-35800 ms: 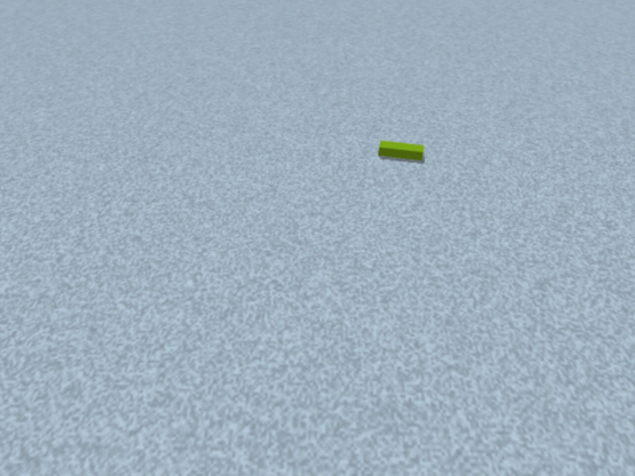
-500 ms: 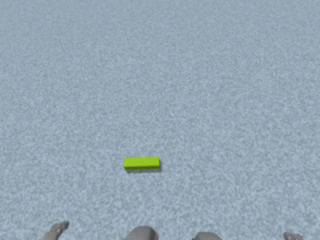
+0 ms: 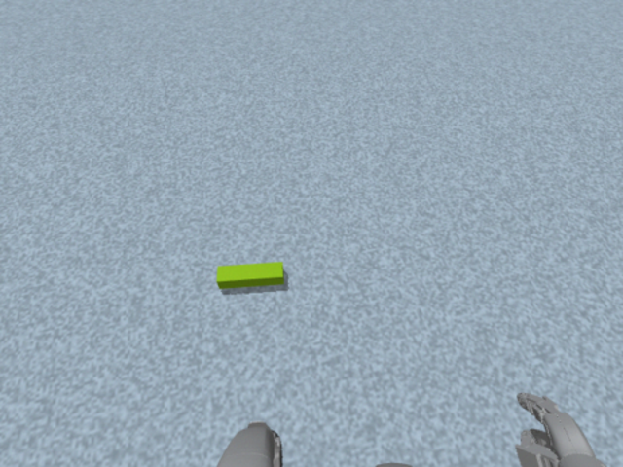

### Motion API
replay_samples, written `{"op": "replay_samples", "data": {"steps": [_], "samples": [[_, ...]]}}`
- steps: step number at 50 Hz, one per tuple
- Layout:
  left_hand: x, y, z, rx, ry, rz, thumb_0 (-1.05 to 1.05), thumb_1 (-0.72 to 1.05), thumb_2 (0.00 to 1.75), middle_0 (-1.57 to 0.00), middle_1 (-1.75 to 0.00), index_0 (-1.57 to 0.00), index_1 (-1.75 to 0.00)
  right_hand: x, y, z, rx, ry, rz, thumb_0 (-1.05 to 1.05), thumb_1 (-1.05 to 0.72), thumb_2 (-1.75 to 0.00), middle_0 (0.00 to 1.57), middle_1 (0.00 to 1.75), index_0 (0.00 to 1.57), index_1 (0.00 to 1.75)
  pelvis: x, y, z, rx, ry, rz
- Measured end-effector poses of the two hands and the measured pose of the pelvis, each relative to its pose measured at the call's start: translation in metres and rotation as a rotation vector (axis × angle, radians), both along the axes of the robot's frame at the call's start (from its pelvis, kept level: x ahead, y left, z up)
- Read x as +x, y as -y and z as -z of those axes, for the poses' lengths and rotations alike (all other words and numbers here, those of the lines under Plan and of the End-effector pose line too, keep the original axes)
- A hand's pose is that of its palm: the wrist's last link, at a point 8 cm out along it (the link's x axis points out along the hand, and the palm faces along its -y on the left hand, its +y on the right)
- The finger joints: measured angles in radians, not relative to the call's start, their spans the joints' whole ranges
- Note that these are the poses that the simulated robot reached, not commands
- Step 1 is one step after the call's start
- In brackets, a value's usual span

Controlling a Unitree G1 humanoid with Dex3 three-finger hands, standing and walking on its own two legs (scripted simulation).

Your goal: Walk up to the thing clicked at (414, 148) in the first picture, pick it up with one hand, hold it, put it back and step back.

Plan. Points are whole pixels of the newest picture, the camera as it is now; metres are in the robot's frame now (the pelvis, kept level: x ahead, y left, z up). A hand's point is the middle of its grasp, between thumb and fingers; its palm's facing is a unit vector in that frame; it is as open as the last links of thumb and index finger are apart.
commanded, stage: step back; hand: left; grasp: from above
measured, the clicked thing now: (251, 275) +0.75 +0.25 -0.72
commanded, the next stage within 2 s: stand in 1.84 s
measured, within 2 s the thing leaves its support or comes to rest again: neither
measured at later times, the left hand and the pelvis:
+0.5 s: hand out of the picture -0.06 +0.27 -0.13, palm faces +0.11 -0.92 -0.38, open 7.4 cm; pelvis -0.17 -0.01 +0.01, yaw +7 degrees
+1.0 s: hand out of the picture -0.28 +0.25 -0.13, palm faces +0.09 -0.91 -0.41, open 7.4 cm; pelvis -0.29 -0.04 +0.01, yaw +5 degrees
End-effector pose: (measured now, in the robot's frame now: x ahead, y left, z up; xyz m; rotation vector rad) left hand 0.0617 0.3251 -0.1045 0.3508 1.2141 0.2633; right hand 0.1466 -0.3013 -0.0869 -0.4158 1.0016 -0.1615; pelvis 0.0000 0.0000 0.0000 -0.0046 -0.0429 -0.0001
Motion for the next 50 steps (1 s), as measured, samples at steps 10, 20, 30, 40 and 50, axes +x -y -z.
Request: {"op": "replay_samples", "data": {"steps": [10,20,30,40,50], "samples": [[-0.087,0.03,-0.031,0.037,-0.016,-0.032,0.01,0.9,0.89,-0.2,-0.3,-0.21,-0.3,-0.106,0.034,0.012,0.014,-0.135,0.054,0.0,-0.9,-0.9,0.2,0.3,0.21,0.3,-0.062,0.019,-0.016,0.041,-0.006,-0.041],[-0.111,0.015,-0.014,0.028,0.144,-0.03,0.0,0.9,0.89,-0.2,-0.3,-0.21,-0.3,-0.191,0.019,0.02,-0.019,-0.24,-0.001,0.0,-0.9,-0.9,0.2,0.3,0.2,0.3,-0.137,0.014,-0.002,0.041,0.005,-0.122],[-0.184,0.026,-0.009,-0.027,0.103,-0.043,0.0,0.9,0.89,-0.2,-0.3,-0.2,-0.3,-0.228,0.015,-0.009,-0.026,-0.122,-0.023,0.0,-0.9,-0.9,0.2,0.3,0.21,0.3,-0.206,0.02,-0.015,-0.018,-0.006,-0.084],[-0.304,0.055,-0.007,-0.007,-0.043,-0.036,0.0,0.9,0.89,-0.2,-0.3,-0.2,-0.3,-0.279,0.05,0.003,0.01,-0.058,0.026,0.0,-0.9,-0.9,0.2,0.3,0.21,0.3,-0.268,0.044,-0.009,-0.011,0.001,-0.021],[-0.349,0.04,-0.016,0.013,-0.021,-0.094,0.01,0.9,0.89,-0.2,-0.3,-0.21,-0.3,-0.354,0.044,0.016,0.018,-0.22,0.021,0.0,-0.9,-0.9,0.2,0.3,0.2,0.3,-0.29,0.036,-0.012,0.021,-0.003,-0.09]]}}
